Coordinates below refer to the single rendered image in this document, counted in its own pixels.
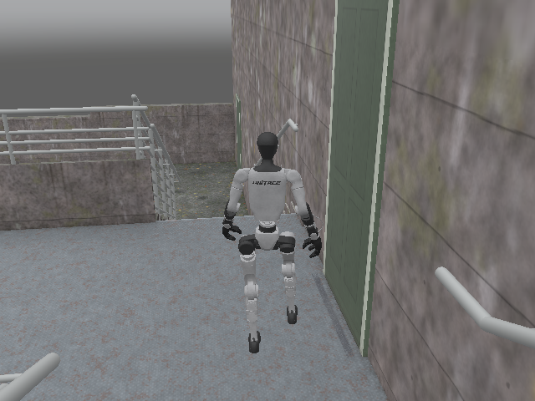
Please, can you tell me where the right robot hand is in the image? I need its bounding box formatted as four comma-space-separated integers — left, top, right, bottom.
303, 237, 322, 258

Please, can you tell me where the robot torso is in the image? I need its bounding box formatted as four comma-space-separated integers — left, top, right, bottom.
248, 164, 287, 251

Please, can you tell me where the right robot upper arm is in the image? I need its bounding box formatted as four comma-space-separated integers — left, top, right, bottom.
285, 169, 308, 216

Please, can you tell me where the robot head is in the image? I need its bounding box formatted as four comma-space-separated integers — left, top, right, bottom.
253, 132, 282, 172

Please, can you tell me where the right robot forearm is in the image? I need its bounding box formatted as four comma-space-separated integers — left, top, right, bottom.
301, 202, 319, 240

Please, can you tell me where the left robot hand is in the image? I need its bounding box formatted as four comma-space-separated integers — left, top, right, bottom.
222, 225, 242, 241

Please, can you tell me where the left robot upper arm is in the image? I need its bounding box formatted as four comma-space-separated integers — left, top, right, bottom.
227, 168, 251, 213

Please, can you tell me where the left robot forearm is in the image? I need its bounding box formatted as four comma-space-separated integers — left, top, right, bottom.
222, 200, 236, 229

